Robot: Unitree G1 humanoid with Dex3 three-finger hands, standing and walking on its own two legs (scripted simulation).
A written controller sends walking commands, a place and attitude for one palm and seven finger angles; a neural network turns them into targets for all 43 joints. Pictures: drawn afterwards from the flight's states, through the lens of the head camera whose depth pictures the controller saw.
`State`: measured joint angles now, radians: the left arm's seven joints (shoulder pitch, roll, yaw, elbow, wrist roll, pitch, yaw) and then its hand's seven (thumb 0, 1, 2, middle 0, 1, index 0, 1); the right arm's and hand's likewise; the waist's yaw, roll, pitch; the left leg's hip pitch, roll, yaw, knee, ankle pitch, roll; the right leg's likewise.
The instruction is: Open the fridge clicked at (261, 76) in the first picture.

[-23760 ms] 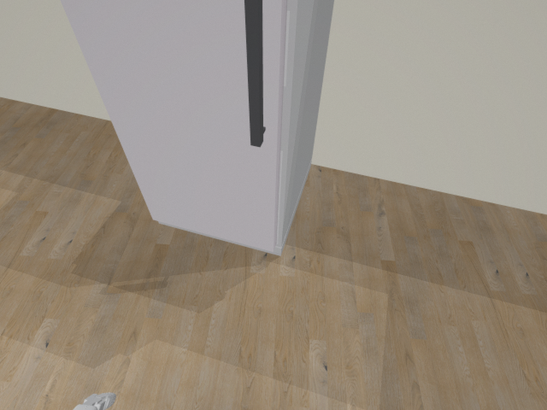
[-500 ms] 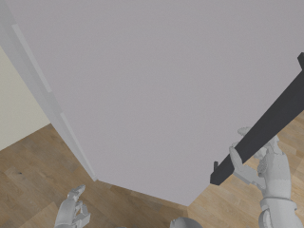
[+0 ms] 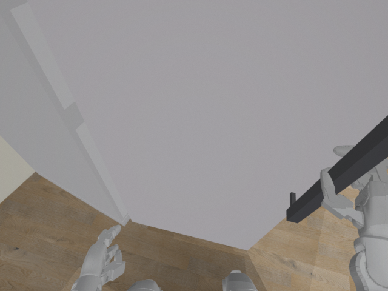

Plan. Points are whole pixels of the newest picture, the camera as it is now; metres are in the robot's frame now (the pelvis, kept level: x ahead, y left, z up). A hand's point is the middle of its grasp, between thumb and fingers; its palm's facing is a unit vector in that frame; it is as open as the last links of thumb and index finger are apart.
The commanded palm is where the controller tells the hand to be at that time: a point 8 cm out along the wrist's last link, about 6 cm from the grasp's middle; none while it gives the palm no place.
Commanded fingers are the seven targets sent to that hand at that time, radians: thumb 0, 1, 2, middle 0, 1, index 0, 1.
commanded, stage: stop walking and hold the door back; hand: right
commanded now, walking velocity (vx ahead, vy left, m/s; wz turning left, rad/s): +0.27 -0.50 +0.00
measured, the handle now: (339, 163) +0.32 -0.22 +0.14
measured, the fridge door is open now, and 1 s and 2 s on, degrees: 75 71 74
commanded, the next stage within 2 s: loosen the grip on the handle in 1.30 s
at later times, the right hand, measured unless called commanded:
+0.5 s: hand (332, 190) +0.27 -0.19 +0.14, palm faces +0.29 +0.93 -0.21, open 6.6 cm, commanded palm +0.25 -0.25 +0.13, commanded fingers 0.00 -0.90 -0.90 0.45 1.40 0.45 1.40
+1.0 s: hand (329, 172) +0.31 -0.20 +0.13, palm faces +0.32 +0.92 -0.20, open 6.5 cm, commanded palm +0.26 -0.25 +0.13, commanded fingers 0.00 -0.90 -0.90 0.45 1.40 0.45 1.40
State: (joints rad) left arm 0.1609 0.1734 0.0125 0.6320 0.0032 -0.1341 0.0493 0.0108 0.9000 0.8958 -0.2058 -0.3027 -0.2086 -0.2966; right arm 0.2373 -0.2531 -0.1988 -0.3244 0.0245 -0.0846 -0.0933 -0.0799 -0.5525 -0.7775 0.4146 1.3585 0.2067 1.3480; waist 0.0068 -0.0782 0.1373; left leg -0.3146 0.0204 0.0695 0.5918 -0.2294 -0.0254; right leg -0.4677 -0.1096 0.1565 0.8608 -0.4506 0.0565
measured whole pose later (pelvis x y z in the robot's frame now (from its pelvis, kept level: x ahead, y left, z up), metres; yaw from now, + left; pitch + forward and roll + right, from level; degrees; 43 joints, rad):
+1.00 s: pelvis -0.07 +0.04 +0.01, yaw -6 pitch -2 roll +1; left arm 0.19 0.29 0.00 0.69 -0.02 -0.06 0.10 0.01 0.91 0.90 -0.20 -0.30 -0.20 -0.30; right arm -0.41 -0.34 -0.25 0.41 0.03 -0.16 -0.06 -0.01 -0.60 -0.79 0.43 1.39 0.31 1.38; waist 0.07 -0.01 0.12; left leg -0.29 0.03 0.08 0.57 -0.25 0.00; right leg -0.35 -0.06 -0.04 0.68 -0.28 0.02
